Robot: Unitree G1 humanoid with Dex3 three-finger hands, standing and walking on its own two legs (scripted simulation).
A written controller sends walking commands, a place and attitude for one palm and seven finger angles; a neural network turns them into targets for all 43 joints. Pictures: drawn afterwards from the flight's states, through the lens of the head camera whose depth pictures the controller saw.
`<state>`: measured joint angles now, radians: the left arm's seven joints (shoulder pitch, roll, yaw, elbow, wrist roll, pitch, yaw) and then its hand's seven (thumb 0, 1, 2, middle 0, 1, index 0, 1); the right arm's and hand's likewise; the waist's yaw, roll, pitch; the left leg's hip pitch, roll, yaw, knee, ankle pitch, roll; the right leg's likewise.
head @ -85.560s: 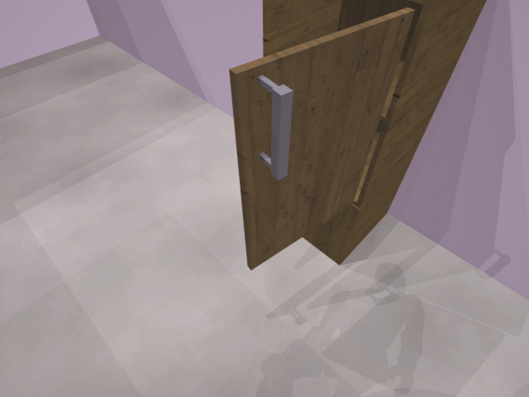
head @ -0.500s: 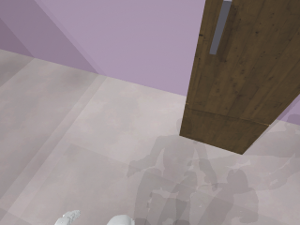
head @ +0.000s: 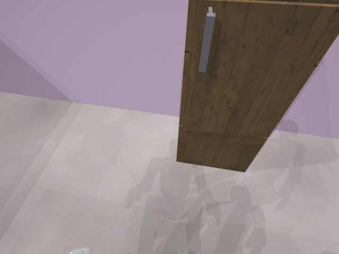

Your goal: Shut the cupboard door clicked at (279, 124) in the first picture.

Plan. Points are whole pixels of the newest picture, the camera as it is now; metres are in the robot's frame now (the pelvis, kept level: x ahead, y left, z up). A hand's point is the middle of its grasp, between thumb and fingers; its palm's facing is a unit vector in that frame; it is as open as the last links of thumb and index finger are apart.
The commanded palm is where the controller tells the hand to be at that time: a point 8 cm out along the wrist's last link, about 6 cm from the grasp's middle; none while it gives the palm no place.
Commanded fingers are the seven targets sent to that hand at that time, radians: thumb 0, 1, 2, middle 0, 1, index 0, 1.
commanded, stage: take the last steps up to it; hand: left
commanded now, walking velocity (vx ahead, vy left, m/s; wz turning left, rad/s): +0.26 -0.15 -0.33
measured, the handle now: (206, 41) +0.67 -0.07 +0.15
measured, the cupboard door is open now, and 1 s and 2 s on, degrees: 5 5 5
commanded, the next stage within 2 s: come to a stop and stand still in 0.66 s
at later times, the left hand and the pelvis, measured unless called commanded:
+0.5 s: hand (117, 244) +0.17 +0.15 -0.17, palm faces -0.14 -0.98 -0.15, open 7.4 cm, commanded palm none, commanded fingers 0.00 0.90 0.90 -0.20 -0.30 -0.20 -0.30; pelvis +0.09 -0.03 +0.01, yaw -8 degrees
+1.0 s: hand (165, 192) +0.32 +0.03 -0.18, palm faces -0.17 -0.97 -0.18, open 7.3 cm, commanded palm none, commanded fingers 0.00 0.90 0.90 -0.20 -0.30 -0.20 -0.30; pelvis +0.24 -0.13 +0.00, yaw -11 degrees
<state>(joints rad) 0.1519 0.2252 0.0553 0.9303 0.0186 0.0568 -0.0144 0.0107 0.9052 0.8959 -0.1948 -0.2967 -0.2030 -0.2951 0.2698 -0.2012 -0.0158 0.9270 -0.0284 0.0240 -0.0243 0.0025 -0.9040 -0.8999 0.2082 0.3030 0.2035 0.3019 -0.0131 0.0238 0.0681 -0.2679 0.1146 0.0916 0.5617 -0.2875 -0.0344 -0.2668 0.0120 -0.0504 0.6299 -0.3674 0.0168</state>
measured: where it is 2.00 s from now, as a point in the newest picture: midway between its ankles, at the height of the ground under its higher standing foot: outside the picture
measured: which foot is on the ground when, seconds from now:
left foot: down 0.00-0.02, up 0.04-0.30, down 0.32-0.68, up 0.70-0.92, down 0.94-1.00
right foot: up 0.00-0.00, down 0.02-0.30, up 0.32-0.66, down 0.68-1.00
